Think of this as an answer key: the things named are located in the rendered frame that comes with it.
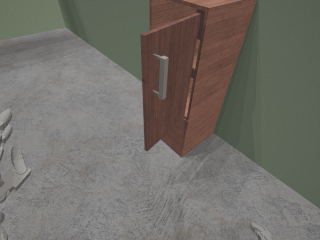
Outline right robot hand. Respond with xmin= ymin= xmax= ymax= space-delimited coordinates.
xmin=250 ymin=223 xmax=272 ymax=240

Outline cupboard door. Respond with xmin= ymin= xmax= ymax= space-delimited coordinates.
xmin=140 ymin=13 xmax=201 ymax=151

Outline left robot hand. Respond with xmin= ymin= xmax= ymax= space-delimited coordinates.
xmin=0 ymin=109 xmax=31 ymax=204

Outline handle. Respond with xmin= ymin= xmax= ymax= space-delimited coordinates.
xmin=152 ymin=53 xmax=169 ymax=100

